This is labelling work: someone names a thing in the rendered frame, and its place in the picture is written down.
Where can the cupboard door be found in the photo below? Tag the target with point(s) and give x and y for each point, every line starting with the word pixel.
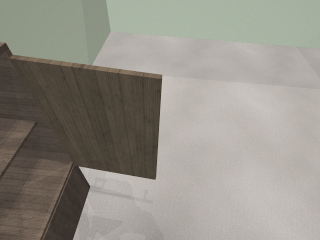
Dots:
pixel 105 118

